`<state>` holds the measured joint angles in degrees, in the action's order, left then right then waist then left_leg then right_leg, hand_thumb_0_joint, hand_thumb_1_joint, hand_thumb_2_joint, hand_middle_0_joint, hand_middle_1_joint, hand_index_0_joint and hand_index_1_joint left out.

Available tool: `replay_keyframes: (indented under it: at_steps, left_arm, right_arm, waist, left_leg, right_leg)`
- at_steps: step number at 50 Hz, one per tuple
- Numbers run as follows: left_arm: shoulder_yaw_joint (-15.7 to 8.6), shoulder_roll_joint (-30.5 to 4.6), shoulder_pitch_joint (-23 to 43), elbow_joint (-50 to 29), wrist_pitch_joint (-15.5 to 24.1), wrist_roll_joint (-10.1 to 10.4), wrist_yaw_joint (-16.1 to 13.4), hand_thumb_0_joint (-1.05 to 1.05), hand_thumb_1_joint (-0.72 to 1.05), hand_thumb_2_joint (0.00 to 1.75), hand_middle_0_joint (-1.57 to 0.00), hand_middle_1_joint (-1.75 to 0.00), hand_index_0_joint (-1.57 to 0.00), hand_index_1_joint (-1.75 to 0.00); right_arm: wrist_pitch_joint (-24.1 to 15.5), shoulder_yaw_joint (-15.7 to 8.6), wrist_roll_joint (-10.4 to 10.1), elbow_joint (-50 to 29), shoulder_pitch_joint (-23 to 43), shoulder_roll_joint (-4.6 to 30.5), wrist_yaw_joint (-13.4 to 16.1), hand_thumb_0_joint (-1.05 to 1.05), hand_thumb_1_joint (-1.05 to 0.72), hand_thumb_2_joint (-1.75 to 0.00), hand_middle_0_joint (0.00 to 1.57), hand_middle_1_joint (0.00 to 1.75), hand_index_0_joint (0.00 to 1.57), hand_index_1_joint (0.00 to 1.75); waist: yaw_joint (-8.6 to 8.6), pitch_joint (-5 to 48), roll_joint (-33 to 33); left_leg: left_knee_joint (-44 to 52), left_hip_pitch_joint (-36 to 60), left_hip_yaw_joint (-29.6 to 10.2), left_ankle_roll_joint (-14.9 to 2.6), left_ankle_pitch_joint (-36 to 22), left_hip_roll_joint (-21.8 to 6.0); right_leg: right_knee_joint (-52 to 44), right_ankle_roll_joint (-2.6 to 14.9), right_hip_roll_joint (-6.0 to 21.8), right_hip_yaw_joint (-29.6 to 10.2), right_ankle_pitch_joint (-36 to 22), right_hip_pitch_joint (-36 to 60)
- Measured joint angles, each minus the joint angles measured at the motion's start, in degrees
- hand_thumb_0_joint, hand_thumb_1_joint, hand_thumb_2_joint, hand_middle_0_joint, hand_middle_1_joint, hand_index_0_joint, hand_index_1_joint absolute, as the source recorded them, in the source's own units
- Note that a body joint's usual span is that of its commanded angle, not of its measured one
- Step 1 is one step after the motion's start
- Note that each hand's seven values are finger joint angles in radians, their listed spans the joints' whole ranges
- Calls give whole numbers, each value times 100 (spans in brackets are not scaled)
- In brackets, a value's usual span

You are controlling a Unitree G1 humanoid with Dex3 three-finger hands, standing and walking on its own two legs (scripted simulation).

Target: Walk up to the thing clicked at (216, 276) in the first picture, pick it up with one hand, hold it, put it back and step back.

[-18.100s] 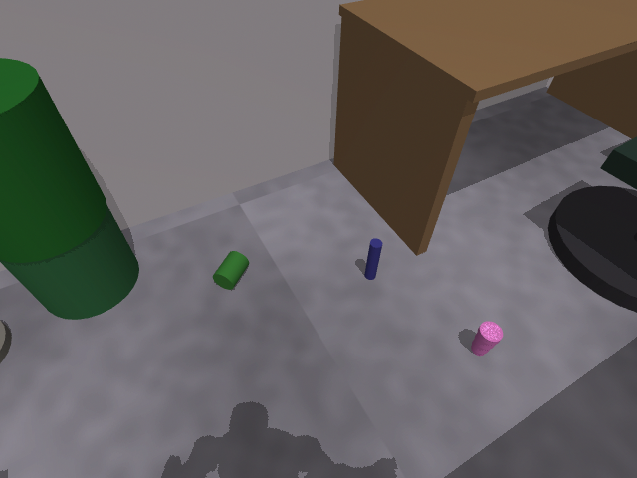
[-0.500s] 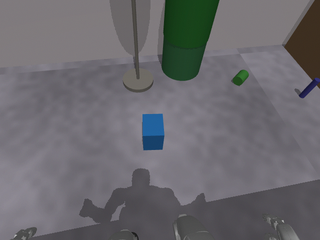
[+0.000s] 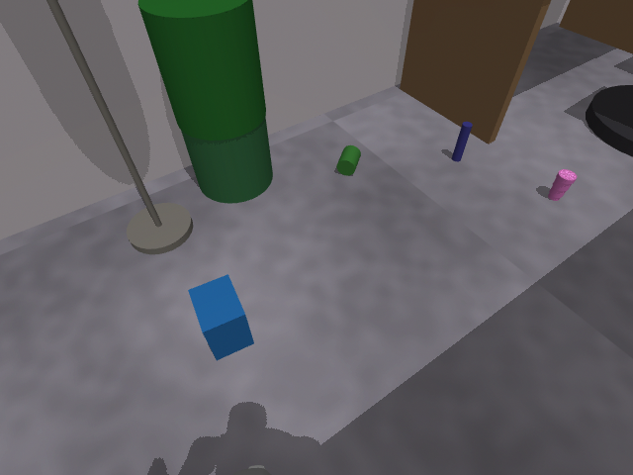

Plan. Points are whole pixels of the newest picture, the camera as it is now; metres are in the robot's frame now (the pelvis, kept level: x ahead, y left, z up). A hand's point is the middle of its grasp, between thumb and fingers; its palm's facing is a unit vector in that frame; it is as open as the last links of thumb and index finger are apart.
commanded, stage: walk up
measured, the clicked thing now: (348, 160) +1.54 -0.19 -0.70
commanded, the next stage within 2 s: none
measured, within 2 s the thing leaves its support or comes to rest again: neither
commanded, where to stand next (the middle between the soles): +0.09 +0.02 m, yaw -19 degrees
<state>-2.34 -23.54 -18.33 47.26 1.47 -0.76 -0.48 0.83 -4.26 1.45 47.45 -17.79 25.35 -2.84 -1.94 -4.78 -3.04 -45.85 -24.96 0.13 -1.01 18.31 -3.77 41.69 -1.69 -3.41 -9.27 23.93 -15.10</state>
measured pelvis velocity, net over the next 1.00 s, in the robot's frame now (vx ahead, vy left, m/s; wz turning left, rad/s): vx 0.01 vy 0.02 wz -0.34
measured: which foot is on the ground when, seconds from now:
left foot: up 0.00-0.00, down 0.02-1.00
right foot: down 0.00-0.04, up 0.06-0.28, down 0.30-1.00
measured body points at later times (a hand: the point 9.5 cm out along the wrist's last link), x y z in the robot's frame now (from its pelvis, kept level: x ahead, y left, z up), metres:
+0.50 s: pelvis +0.02 +0.01 -0.01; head +0.06 -0.01 +0.44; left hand +0.19 +0.30 -0.11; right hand +0.04 -0.33 -0.13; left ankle +0.06 +0.15 -0.70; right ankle +0.03 -0.11 -0.71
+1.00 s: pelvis +0.01 +0.02 +0.01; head +0.03 +0.01 +0.46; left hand +0.21 +0.29 -0.10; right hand -0.01 -0.30 -0.11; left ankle +0.07 +0.15 -0.71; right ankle +0.01 -0.10 -0.71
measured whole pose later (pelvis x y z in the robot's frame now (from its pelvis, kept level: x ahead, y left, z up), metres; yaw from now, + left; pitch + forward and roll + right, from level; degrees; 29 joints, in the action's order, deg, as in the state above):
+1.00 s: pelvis +0.01 +0.02 +0.01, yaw -20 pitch -2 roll +1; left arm -0.8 -22.1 -7.1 58.2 0.8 -0.4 0.2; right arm -0.2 -0.5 0.3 58.7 -7.1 22.5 -0.9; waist -1.2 -4.5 -0.1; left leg -36.9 -15.2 6.2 1.5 19.2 -5.2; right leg 37.6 -0.1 -2.5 -6.0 16.2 -19.0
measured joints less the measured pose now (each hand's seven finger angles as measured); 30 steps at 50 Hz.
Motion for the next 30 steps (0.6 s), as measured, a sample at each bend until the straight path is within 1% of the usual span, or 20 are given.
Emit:
replay_keyframes:
  at_steps: [1,2,3,5,7,9,12,13,15,16,17,19,20,21,24,26,27,28,29,30]
  left_arm:
    - [-3,-40,38,-2,-28,15,-21,1,90,89,-20,-30,-21,-30]
    - [-21,-81,120,20,-68,45,-58,1,90,89,-20,-30,-21,-30]
    - [-26,-86,202,47,-105,73,-106,1,90,89,-20,-30,-21,-30]
    - [10,-99,339,112,-115,82,-159,1,90,89,-20,-30,-21,-30]
    - [6,-148,436,151,-80,101,-131,1,90,89,-20,-30,-21,-30]
    - [-17,-162,491,157,-39,111,-61,1,90,89,-20,-30,-21,-30]
    - [-52,-126,513,131,-12,84,39,1,90,89,-20,-30,-20,-29]
    - [-62,-111,510,124,-3,68,53,1,90,90,-20,-30,-20,-30]
    - [-90,-106,484,113,29,28,53,1,90,90,-20,-30,-21,-30]
    - [-117,-84,497,125,48,-2,34,1,90,90,-20,-30,-21,-30]
    - [-133,-56,513,128,58,-36,7,1,90,90,-20,-30,-21,-30]
    - [-107,-43,505,106,59,-48,-26,1,90,90,-20,-30,-21,-30]
    - [-85,-18,512,110,51,-34,-39,1,90,90,-20,-30,-21,-30]
    - [-54,13,526,118,38,-29,-52,1,90,90,-20,-30,-21,-30]
    - [25,87,576,122,4,-46,-61,1,90,89,-20,-30,-21,-30]
    - [62,111,632,120,-21,-48,-49,1,90,89,-20,-30,-21,-30]
    - [75,109,667,125,-40,-38,-41,1,90,89,-20,-30,-21,-30]
    - [75,84,731,154,-66,-20,-39,1,90,89,-20,-30,-21,-30]
    - [70,83,788,199,-97,8,-44,1,90,89,-20,-30,-21,-30]
    - [75,106,830,255,-117,25,-54,1,90,89,-20,-30,-21,-30]
  right_arm:
    - [-47,-5,19,-20,14,-48,23,1,-91,-90,20,30,20,30]
    - [-87,-6,57,-32,59,-132,54,1,-91,-90,20,30,20,30]
    - [-113,15,56,-57,102,-188,68,1,-91,-90,20,30,20,30]
    - [-132,60,31,-71,210,-288,62,1,-91,-90,20,30,20,30]
    - [-140,117,34,-85,278,-402,79,1,-90,-90,21,30,21,30]
    - [-145,169,34,-101,300,-428,90,1,-90,-90,21,30,21,30]
    - [-130,197,53,-145,306,-333,88,1,-90,-90,21,30,21,30]
    - [-114,195,46,-155,305,-283,90,1,-90,-90,21,30,21,30]
    - [-62,187,9,-166,293,-191,105,1,-90,-90,21,30,21,30]
    - [-34,177,-20,-156,308,-141,125,1,-90,-90,21,30,21,30]
    - [7,163,-53,-119,353,-117,153,1,-90,-90,21,30,21,30]
    - [100,166,-90,-24,486,-130,226,1,-90,-90,21,30,21,30]
    - [116,165,-112,10,552,-125,249,1,-90,-90,21,30,21,30]
    - [109,164,-135,37,611,-114,265,1,-90,-90,21,30,20,30]
    - [32,177,-154,101,746,-95,279,1,-91,-90,20,30,20,30]
    - [-33,191,-146,147,791,-98,276,1,-91,-90,20,30,20,30]
    - [-75,195,-138,178,801,-112,278,1,-91,-90,20,30,20,30]
    - [-119,195,-112,236,826,-178,287,1,-91,-90,20,30,20,30]
    - [-156,218,-78,278,825,-232,285,1,-91,-90,20,30,20,30]
    - [-184,249,-69,305,802,-252,265,0,-91,-90,20,30,20,30]
  waist:
    - [-27,-18,76]
    - [-37,-78,216]
    - [-28,-130,272]
    - [-37,-233,267]
    - [-58,-300,319]
    - [-69,-314,321]
    - [-82,-309,224]
    - [-76,-301,178]
    - [-41,-257,119]
    - [-17,-272,38]
    - [-10,-306,-28]
    - [76,-315,49]
    - [107,-319,73]
    - [126,-318,78]
    - [160,-277,109]
    - [169,-243,148]
    - [163,-227,188]
    - [161,-251,325]
    - [172,-250,427]
    - [161,-227,428]
  left_leg:
    - [204,104,27,26,-48,77]
    - [129,96,135,60,-13,146]
    - [23,70,234,70,46,132]
    - [-8,115,351,40,98,-6]
    - [178,247,464,34,36,-94]
    - [368,343,561,34,-29,-163]
    - [451,389,675,44,-22,-279]
    - [400,378,705,62,22,-329]
    - [154,302,758,130,185,-428]
    - [-47,244,742,162,300,-526]
    - [-270,170,616,141,350,-549]
    - [-744,38,348,79,967,-325]
    - [-922,-6,246,54,1166,-229]
    - [-1013,-33,177,28,1200,-167]
    - [-894,10,110,-16,970,-65]
    - [-483,193,115,-39,853,-6]
    - [-156,333,131,-14,660,39]
    - [-43,403,203,95,554,116]
    - [-7,436,278,165,526,153]
    - [-21,436,293,191,538,119]
  right_leg:
    - [235,-34,32,-63,140,-101]
    - [555,26,84,-163,211,-244]
    - [955,98,51,-193,339,-440]
    - [1757,182,-67,20,571,-826]
    - [2140,227,-29,308,518,-1088]
    - [1965,256,97,594,399,-1182]
    - [1214,253,221,896,321,-1047]
    - [886,259,226,958,210,-934]
    - [84,302,197,1035,-244,-599]
    - [-34,312,117,1052,-499,-541]
    - [74,326,55,1065,-468,-562]
    - [333,365,62,914,-320,-678]
    - [389,368,70,840,-292,-708]
    - [414,356,73,781,-285,-732]
    - [480,302,76,621,-289,-849]
    - [561,259,74,538,-272,-944]
    - [634,230,84,500,-243,-998]
    - [717,195,150,415,-211,-1028]
    - [753,192,175,325,-220,-1046]
    - [775,219,140,320,-147,-1047]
